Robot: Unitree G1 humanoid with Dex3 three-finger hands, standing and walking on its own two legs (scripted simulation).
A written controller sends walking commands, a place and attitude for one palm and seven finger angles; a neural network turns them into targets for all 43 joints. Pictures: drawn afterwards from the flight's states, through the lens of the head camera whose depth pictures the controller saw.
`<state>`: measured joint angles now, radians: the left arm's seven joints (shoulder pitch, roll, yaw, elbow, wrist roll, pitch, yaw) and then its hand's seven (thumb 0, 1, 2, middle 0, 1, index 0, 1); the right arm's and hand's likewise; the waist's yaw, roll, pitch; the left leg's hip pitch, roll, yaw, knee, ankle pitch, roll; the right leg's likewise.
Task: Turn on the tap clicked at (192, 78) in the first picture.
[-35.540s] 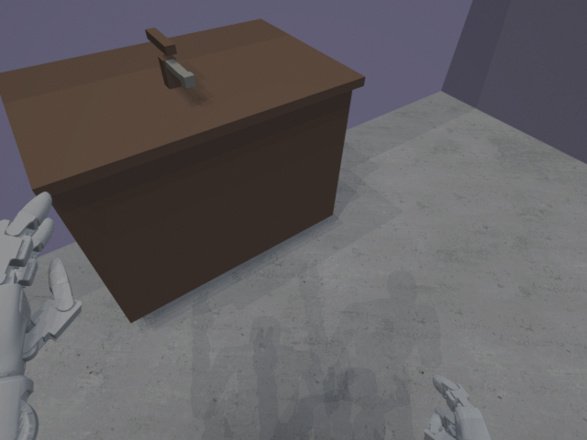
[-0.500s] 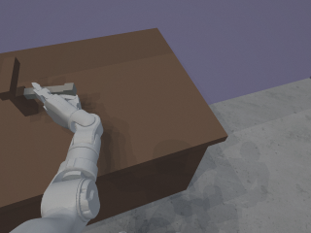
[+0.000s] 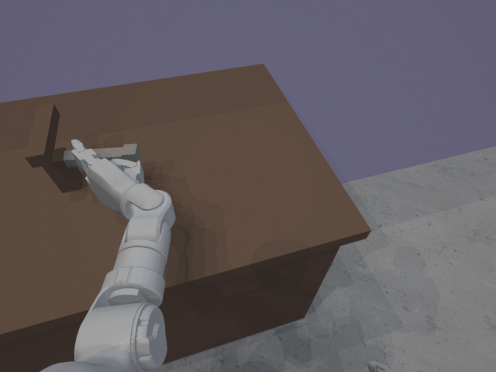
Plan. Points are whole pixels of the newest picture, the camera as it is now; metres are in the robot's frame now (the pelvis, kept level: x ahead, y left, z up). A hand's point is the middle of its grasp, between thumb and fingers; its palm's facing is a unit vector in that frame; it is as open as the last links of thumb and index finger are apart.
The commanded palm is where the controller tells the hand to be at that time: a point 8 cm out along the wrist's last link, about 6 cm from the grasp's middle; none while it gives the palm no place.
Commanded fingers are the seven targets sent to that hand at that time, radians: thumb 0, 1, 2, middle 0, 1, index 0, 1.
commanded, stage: lift the hand up off the lever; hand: left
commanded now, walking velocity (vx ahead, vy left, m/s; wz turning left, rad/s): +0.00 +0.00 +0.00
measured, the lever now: (131, 154) +0.48 +0.21 +0.08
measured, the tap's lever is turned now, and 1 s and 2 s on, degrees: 79 79 79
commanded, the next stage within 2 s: draw the hand back beside the body in 1.70 s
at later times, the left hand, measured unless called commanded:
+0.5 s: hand (125, 162) +0.43 +0.20 +0.12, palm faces +0.79 -0.61 -0.09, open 7.8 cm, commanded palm +0.37 +0.21 +0.12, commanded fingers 0.00 0.90 0.90 -0.15 -0.15 -0.15 -0.15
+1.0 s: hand (124, 156) +0.43 +0.19 +0.13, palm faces +0.79 -0.61 -0.08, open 7.8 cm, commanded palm +0.37 +0.21 +0.14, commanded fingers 0.00 0.90 0.90 -0.15 -0.15 -0.15 -0.15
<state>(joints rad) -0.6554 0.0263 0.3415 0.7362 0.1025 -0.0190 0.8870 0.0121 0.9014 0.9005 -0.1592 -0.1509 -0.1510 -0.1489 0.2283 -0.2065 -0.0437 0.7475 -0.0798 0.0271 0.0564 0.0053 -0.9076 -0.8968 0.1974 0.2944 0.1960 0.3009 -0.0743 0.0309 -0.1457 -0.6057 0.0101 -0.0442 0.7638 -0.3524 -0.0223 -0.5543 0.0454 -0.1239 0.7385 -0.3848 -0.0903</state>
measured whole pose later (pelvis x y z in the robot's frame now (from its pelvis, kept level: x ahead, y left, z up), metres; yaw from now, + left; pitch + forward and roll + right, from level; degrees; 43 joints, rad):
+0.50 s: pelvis -0.01 +0.00 +0.01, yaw +0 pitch +9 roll +0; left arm -0.66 0.05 0.33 0.70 0.07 0.03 0.86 0.01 0.90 0.90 -0.15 -0.15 -0.15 -0.15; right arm 0.24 -0.21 -0.04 0.77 -0.06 0.02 0.03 0.01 -0.91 -0.90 0.20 0.29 0.20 0.30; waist -0.07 0.03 -0.13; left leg -0.55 0.01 -0.05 0.72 -0.32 -0.02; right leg -0.50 0.05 -0.12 0.69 -0.35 -0.09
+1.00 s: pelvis -0.01 +0.00 +0.01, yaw +0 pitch +8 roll +0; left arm -0.66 0.04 0.33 0.65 0.07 0.10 0.87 0.01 0.90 0.90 -0.15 -0.15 -0.15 -0.15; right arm 0.23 -0.21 -0.03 0.77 -0.06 0.01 0.03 0.01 -0.91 -0.90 0.20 0.29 0.20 0.30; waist -0.06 0.04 -0.12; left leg -0.50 0.01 -0.04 0.68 -0.31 -0.02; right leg -0.45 0.05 -0.11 0.65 -0.34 -0.08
